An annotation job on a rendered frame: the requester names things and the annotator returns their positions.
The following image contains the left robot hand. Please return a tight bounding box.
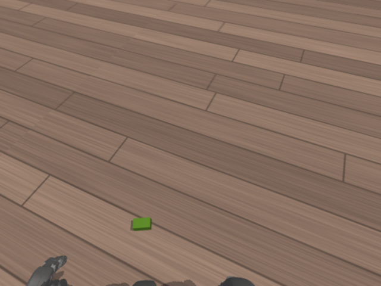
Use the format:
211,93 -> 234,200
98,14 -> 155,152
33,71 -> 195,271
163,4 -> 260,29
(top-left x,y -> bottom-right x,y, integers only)
26,256 -> 68,286

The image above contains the small box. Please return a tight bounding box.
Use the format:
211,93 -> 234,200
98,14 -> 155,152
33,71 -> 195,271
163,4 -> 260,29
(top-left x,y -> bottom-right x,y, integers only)
133,217 -> 152,231

